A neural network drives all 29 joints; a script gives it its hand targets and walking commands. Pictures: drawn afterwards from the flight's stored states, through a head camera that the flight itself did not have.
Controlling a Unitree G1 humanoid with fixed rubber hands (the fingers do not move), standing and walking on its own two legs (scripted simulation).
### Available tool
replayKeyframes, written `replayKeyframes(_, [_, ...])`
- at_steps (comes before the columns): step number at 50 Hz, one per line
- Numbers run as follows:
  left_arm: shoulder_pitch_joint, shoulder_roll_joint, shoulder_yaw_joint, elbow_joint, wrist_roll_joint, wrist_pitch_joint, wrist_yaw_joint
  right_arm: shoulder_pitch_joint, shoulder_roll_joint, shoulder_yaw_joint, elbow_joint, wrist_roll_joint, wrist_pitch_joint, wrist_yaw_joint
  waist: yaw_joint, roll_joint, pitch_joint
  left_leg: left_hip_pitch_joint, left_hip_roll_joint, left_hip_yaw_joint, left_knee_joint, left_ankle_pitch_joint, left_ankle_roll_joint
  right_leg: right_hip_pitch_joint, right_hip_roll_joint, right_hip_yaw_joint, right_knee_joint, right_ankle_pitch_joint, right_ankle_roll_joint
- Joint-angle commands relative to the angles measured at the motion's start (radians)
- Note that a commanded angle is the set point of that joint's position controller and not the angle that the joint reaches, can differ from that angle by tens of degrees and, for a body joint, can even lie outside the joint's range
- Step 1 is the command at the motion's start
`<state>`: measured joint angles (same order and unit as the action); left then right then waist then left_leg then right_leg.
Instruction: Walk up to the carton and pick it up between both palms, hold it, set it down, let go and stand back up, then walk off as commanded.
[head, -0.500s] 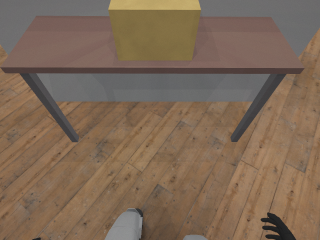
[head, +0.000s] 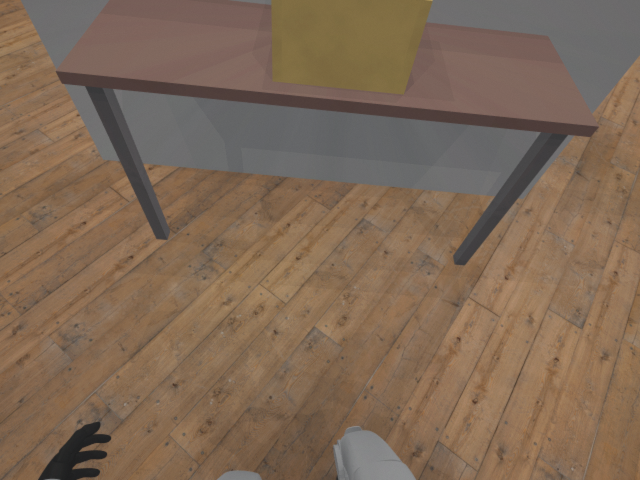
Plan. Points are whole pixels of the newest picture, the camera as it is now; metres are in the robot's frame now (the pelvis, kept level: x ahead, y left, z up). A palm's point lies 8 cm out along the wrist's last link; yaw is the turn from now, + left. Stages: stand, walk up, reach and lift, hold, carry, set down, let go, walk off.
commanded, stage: walk off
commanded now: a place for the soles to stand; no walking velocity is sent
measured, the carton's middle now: (345, 14) +1.03 -0.07 +0.03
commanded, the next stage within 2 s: stand in 1.10 s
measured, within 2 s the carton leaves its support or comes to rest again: neither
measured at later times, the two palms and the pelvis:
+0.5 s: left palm out of the picture -0.02 +0.27 -0.09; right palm out of the picture -0.02 -0.36 -0.11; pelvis -0.09 -0.03 +0.01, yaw -3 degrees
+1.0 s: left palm out of the picture +0.00 +0.25 -0.10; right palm out of the picture -0.05 -0.36 -0.09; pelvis -0.11 -0.04 +0.01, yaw -1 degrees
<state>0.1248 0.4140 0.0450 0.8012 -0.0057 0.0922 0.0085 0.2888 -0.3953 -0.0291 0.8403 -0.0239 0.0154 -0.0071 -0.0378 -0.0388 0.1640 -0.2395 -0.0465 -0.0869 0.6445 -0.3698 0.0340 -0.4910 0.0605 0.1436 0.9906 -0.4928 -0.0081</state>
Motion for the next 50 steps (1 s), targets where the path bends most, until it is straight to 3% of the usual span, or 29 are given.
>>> replayKeyframes(1, [0.127,0.208,0.065,-0.016,-0.012,-0.016,0.001,-0.130,-0.265,-0.099,-0.097,-0.003,-0.022,-0.032,0.066,0.143,-0.122,0.037,0.244,-0.162,-0.152,0.620,0.120,-0.041,0.095,0.122,0.253,0.009,-0.011])
replayKeyframes(2, [0.137,0.198,0.062,-0.019,-0.008,-0.016,0.004,-0.129,-0.256,-0.094,-0.095,-0.009,-0.019,-0.034,0.054,0.170,-0.129,0.053,0.252,-0.155,-0.143,0.589,0.134,-0.053,0.114,0.103,0.284,0.013,-0.001])
replayKeyframes(4, [0.093,0.191,0.065,-0.037,0.002,-0.026,-0.001,-0.074,-0.251,-0.095,-0.098,-0.019,-0.016,-0.030,0.005,0.224,-0.142,0.121,0.250,-0.207,-0.151,0.480,0.150,-0.059,0.088,0.071,0.172,0.004,0.017])
replayKeyframes(5, [0.081,0.195,0.070,-0.019,0.006,-0.034,-0.002,-0.036,-0.247,-0.097,-0.082,-0.021,-0.016,-0.028,-0.015,0.219,-0.166,0.181,0.245,-0.248,-0.160,0.427,0.127,-0.070,0.081,0.068,0.101,0.011,0.023])
replayKeyframes(7, [0.083,0.190,0.077,0.000,0.009,-0.047,-0.005,-0.019,-0.258,-0.103,-0.065,-0.018,-0.017,-0.029,-0.032,0.226,-0.178,0.219,0.258,-0.274,-0.186,0.315,0.140,-0.059,0.059,0.052,-0.003,-0.001,0.032])
replayKeyframes(10, [0.113,0.168,0.067,0.037,0.006,-0.064,-0.006,-0.061,-0.260,-0.098,-0.050,-0.014,-0.020,-0.022,-0.024,0.282,-0.194,0.214,0.271,-0.297,-0.243,0.225,0.148,0.015,0.020,-0.019,-0.180,-0.023,0.028])
replayKeyframes(12, [0.146,0.162,0.066,0.060,0.006,-0.070,-0.008,-0.099,-0.268,-0.097,-0.039,-0.010,-0.017,-0.019,-0.005,0.322,-0.205,0.180,0.270,-0.249,-0.242,0.290,0.147,0.113,-0.008,-0.084,-0.315,-0.028,0.009])
replayKeyframes(13, [0.186,0.155,0.064,0.088,0.007,-0.077,-0.010,-0.127,-0.266,-0.095,-0.041,-0.001,-0.013,-0.018,0.017,0.318,-0.219,0.137,0.259,-0.192,-0.213,0.310,0.133,0.207,-0.018,-0.109,-0.434,0.039,-0.006])
replayKeyframes(14, [0.189,0.139,0.063,0.093,0.006,-0.083,-0.009,-0.155,-0.250,-0.086,-0.036,0.002,-0.006,-0.016,0.035,0.302,-0.219,0.089,0.227,-0.137,-0.175,0.312,0.108,0.294,-0.014,-0.114,-0.575,0.130,-0.014])
replayKeyframes(15, [0.182,0.155,0.068,0.102,0.014,-0.083,-0.009,-0.150,-0.232,-0.081,-0.026,0.004,-0.002,-0.018,0.037,0.236,-0.213,0.045,0.180,-0.110,-0.111,0.286,0.074,0.344,-0.025,-0.071,-0.636,0.206,-0.018])
replayKeyframes(16, [0.162,0.187,0.076,0.096,0.024,-0.090,-0.006,-0.151,-0.204,-0.068,-0.029,0.015,-0.003,-0.020,0.038,0.127,-0.219,-0.048,0.125,-0.093,-0.010,0.222,0.034,0.409,-0.111,0.088,-0.643,0.302,-0.052])
replayKeyframes(17, [0.139,0.246,0.081,0.075,0.028,-0.094,-0.006,-0.150,-0.187,-0.060,-0.026,0.033,-0.008,-0.023,0.026,0.008,-0.216,-0.148,0.037,-0.033,0.077,0.154,-0.003,0.419,-0.246,0.271,-0.648,0.424,-0.111])
replayKeyframes(18, [0.070,0.246,0.075,0.049,0.024,-0.090,-0.010,-0.154,-0.192,-0.062,-0.004,0.042,-0.003,-0.028,0.006,-0.020,-0.167,-0.148,0.021,0.023,0.109,-0.109,-0.003,0.323,-0.306,0.267,-0.657,0.394,-0.164])
replayKeyframes(19, [0.029,0.220,0.071,0.030,0.034,-0.093,-0.014,-0.151,-0.210,-0.066,0.012,0.032,-0.004,-0.025,0.021,-0.068,-0.088,-0.070,0.029,-0.007,0.192,-0.202,-0.004,0.126,-0.324,0.264,-0.682,0.315,-0.187])
replayKeyframes(20, [0.001,0.208,0.071,0.039,0.037,-0.094,-0.013,-0.132,-0.219,-0.065,0.024,0.027,-0.004,-0.022,0.009,-0.059,-0.031,-0.038,0.029,-0.030,0.258,-0.195,-0.010,0.040,-0.315,0.246,-0.699,0.314,-0.186])
replayKeyframes(21, [-0.011,0.190,0.065,0.025,0.041,-0.093,-0.014,-0.111,-0.215,-0.055,0.028,0.030,-0.006,-0.018,0.007,-0.083,-0.007,-0.038,0.022,-0.018,0.259,-0.165,-0.010,0.047,-0.289,0.167,-0.695,0.343,-0.170])
replayKeyframes(23, [-0.004,0.176,0.060,0.013,0.041,-0.094,-0.012,-0.092,-0.208,-0.044,0.020,0.033,-0.012,-0.017,0.032,-0.177,-0.017,-0.112,0.026,0.001,0.187,-0.138,-0.017,0.194,-0.246,0.088,-0.655,0.447,-0.158])
replayKeyframes(25, [0.018,0.165,0.051,0.013,0.038,-0.094,-0.015,-0.100,-0.199,-0.040,0.012,0.030,-0.021,-0.015,0.054,-0.232,-0.064,-0.107,0.042,0.030,0.088,-0.118,-0.028,0.261,-0.234,0.079,-0.642,0.416,-0.154])
replayKeyframes(27, [0.029,0.164,0.051,0.008,0.039,-0.087,-0.017,-0.059,-0.201,-0.041,0.027,0.030,-0.036,-0.012,0.055,-0.238,-0.146,-0.047,0.028,0.056,-0.038,-0.076,-0.027,0.333,-0.207,0.069,-0.595,0.440,-0.145])
replayKeyframes(30, [0.007,0.168,0.048,0.003,0.031,-0.077,-0.019,0.009,-0.194,-0.052,0.056,0.030,-0.058,-0.019,0.021,-0.170,-0.224,0.102,0.030,0.076,-0.276,0.115,-0.007,0.328,-0.189,0.035,-0.512,0.436,-0.110])
replayKeyframes(32, [-0.010,0.136,0.031,0.003,0.012,-0.086,-0.020,0.005,-0.222,-0.063,0.063,0.014,-0.079,-0.025,0.016,-0.026,-0.282,0.214,0.127,-0.085,-0.282,0.258,0.027,0.251,-0.137,-0.010,-0.382,0.501,-0.066])
replayKeyframes(33, [0.011,0.108,0.022,0.011,-0.002,-0.091,-0.023,-0.060,-0.256,-0.064,0.048,0.002,-0.080,-0.024,0.051,0.107,-0.236,0.171,0.244,-0.252,-0.289,0.292,0.093,0.175,-0.071,-0.047,-0.380,0.340,-0.016])
replayKeyframes(34, [-0.011,0.125,0.024,0.037,0.007,-0.093,-0.019,-0.078,-0.275,-0.072,0.062,0.008,-0.078,-0.017,0.045,0.120,-0.157,0.058,0.293,-0.266,-0.278,0.237,0.147,0.222,-0.073,-0.090,-0.376,0.137,-0.006])
replayKeyframes(35, [-0.029,0.141,0.021,0.055,0.007,-0.104,-0.016,-0.094,-0.266,-0.067,0.051,0.009,-0.081,-0.012,0.040,0.128,-0.135,0.008,0.282,-0.265,-0.271,0.264,0.156,0.265,-0.089,-0.071,-0.375,0.148,-0.014])
replayKeyframes(36, [-0.033,0.144,0.020,0.070,-0.002,-0.110,-0.020,-0.100,-0.245,-0.067,0.050,0.014,-0.083,-0.011,0.034,0.113,-0.137,0.001,0.245,-0.192,-0.261,0.294,0.134,0.279,-0.095,-0.068,-0.419,0.221,-0.023])
replayKeyframes(38, [-0.015,0.150,0.022,0.080,-0.001,-0.113,-0.028,-0.139,-0.207,-0.058,0.039,0.013,-0.080,-0.006,0.036,0.136,-0.161,-0.010,0.178,-0.100,-0.247,0.201,0.091,0.326,-0.114,-0.032,-0.485,0.348,-0.037])
replayKeyframes(40, [-0.039,0.168,0.020,0.094,-0.002,-0.111,-0.028,-0.120,-0.199,-0.055,0.060,0.012,-0.078,-0.007,0.016,0.154,-0.166,-0.043,0.134,-0.077,-0.247,0.148,0.059,0.349,-0.141,-0.017,-0.492,0.387,-0.056])
replayKeyframes(47, [-0.070,0.160,0.020,0.121,0.002,-0.120,-0.027,-0.125,-0.188,-0.049,0.091,0.017,-0.071,-0.008,0.003,0.033,-0.177,0.044,0.115,-0.047,-0.206,0.201,0.034,0.300,-0.159,0.038,-0.568,0.402,-0.076])
replayKeyframes(50, [-0.094,0.159,0.018,0.134,0.003,-0.119,-0.029,-0.136,-0.195,-0.048,0.110,0.016,-0.069,-0.005,0.000,0.008,-0.155,0.045,0.113,-0.060,-0.232,0.149,0.032,0.272,-0.162,0.042,-0.600,0.315,-0.069])
